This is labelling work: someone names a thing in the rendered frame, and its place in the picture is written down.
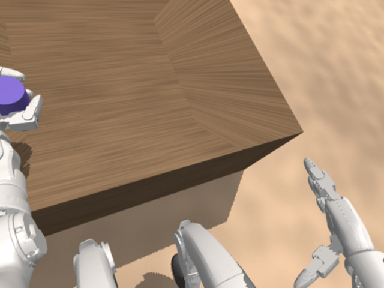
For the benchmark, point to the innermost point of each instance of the right robot hand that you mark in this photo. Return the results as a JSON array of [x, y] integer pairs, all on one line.
[[349, 234]]

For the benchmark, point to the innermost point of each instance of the right robot foot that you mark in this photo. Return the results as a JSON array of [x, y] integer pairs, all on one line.
[[178, 275]]

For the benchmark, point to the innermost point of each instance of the can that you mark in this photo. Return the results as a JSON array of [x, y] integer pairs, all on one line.
[[13, 96]]

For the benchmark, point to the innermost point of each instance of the left robot hand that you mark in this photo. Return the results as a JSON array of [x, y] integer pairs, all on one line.
[[21, 120]]

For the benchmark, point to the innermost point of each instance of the left robot arm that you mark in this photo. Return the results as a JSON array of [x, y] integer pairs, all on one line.
[[22, 244]]

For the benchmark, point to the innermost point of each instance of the right robot arm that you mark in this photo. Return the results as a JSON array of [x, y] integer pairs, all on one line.
[[366, 268]]

